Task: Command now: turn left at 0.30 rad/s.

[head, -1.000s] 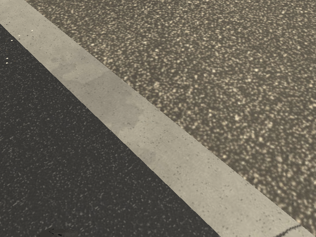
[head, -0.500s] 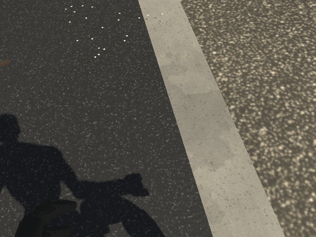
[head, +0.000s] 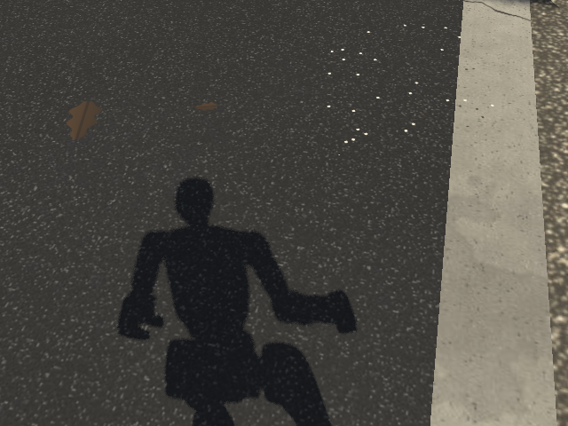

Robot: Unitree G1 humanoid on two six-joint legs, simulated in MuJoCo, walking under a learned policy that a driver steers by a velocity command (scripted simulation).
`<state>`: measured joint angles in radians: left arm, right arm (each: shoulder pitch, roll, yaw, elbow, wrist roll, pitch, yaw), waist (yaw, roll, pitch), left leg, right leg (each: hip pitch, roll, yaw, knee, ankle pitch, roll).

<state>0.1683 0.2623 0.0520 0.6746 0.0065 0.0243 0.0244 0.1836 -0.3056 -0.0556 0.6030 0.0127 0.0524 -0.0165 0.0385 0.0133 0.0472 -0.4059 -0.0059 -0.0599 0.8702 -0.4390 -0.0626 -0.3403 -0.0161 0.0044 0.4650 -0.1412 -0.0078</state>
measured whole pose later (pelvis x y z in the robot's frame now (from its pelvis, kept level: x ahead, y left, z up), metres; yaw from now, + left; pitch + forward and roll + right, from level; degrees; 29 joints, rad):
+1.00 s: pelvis +0.50 -0.18 -0.03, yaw -34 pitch +3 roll +0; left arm 0.50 0.31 0.08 0.81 -0.02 -0.01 0.03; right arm -0.06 -0.28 0.00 0.55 -0.01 -0.13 -0.01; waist 0.11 0.01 0.07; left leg -0.57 -0.02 -0.05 0.48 0.03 0.02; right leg 0.04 0.17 0.31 0.69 -0.59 -0.06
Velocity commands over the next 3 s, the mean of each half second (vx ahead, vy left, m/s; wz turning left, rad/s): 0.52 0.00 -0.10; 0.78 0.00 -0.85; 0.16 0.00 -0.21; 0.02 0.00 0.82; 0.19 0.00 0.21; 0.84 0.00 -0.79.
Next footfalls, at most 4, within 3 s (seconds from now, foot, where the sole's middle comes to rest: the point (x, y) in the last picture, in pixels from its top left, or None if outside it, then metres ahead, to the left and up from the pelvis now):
0.08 left None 0.02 0.13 -0.77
0.54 right None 0.26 -0.16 -0.77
0.98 left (392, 316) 0.75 -0.21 -0.77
1.36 right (489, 365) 0.62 -0.42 -0.77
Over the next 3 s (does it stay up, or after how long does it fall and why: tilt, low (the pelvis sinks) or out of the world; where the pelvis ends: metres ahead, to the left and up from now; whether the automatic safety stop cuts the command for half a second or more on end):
stays up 1.02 -0.50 -0.01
